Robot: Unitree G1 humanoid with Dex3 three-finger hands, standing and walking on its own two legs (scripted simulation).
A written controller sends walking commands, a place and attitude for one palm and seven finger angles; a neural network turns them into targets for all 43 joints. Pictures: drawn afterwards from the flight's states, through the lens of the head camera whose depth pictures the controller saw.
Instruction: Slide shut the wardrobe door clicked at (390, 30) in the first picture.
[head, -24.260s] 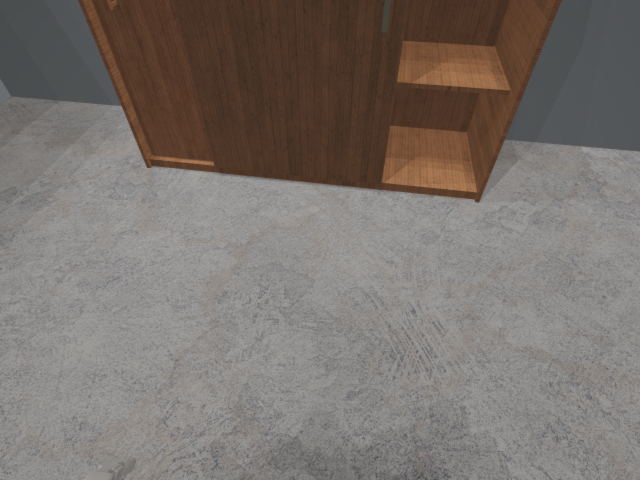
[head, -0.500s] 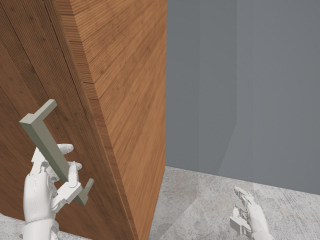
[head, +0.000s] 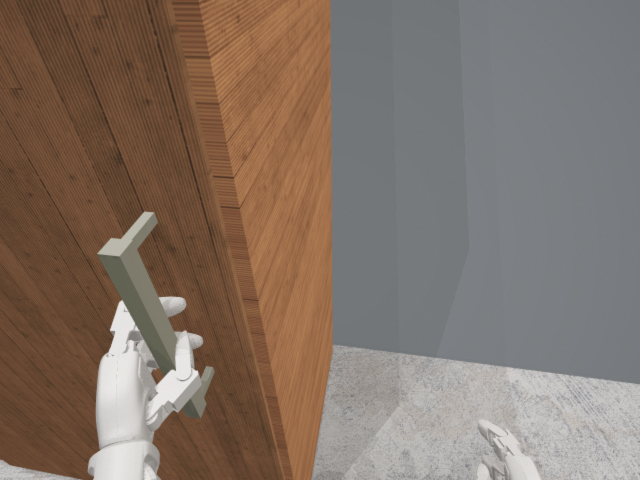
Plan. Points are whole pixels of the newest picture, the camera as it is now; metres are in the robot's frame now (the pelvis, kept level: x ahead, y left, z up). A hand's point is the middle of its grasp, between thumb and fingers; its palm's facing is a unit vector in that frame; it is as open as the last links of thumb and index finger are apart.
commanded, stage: stop walking and hold the door there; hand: left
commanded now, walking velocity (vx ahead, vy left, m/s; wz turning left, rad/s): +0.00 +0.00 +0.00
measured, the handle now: (174, 330) +0.24 +0.19 +0.13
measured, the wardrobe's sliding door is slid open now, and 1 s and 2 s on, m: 0.00 0.00 0.00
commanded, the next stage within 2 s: loosen the grip on the handle in 0.44 s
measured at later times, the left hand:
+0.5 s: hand (191, 371) +0.20 +0.15 +0.12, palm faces +0.33 -0.94 -0.02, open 6.1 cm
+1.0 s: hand (192, 363) +0.20 +0.16 +0.13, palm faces +0.40 -0.91 -0.04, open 13.3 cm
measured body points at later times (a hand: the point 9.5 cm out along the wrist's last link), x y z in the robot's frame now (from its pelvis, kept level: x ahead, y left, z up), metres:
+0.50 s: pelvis +0.01 +0.02 +0.00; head -0.02 +0.00 +0.45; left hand +0.17 +0.20 +0.13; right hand +0.21 -0.17 -0.08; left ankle +0.03 +0.08 -0.74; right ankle +0.03 -0.14 -0.74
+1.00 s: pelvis +0.01 -0.06 -0.01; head -0.01 -0.07 +0.43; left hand +0.18 +0.20 +0.13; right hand +0.24 -0.25 -0.08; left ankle +0.03 +0.08 -0.74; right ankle +0.04 -0.11 -0.74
